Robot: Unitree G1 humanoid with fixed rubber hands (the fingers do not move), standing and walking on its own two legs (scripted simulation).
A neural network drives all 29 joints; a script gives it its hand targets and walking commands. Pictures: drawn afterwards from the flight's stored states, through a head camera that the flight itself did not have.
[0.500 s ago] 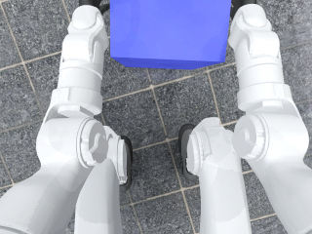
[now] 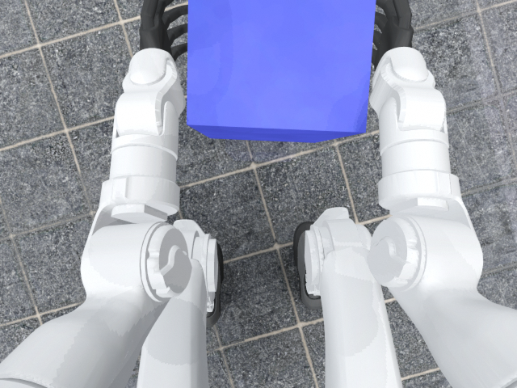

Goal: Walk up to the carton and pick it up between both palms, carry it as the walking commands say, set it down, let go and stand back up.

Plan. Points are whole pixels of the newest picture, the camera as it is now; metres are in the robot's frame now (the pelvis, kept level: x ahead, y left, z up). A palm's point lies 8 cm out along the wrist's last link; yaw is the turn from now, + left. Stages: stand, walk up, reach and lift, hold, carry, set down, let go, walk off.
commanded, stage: reach and lift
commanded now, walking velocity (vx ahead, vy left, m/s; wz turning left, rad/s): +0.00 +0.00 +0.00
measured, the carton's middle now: (271, 64) +0.54 -0.05 -0.17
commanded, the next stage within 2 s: none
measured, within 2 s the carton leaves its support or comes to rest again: neither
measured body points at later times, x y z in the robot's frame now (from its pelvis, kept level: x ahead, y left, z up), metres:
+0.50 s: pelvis +0.00 +0.00 +0.05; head +0.29 -0.02 +0.39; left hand +0.53 +0.10 -0.03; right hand +0.51 -0.19 -0.03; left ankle +0.10 +0.13 -0.40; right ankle +0.11 -0.13 -0.40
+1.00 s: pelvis +0.01 +0.00 +0.10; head +0.25 -0.02 +0.48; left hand +0.51 +0.10 +0.05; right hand +0.49 -0.19 +0.04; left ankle +0.10 +0.13 -0.40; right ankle +0.11 -0.13 -0.40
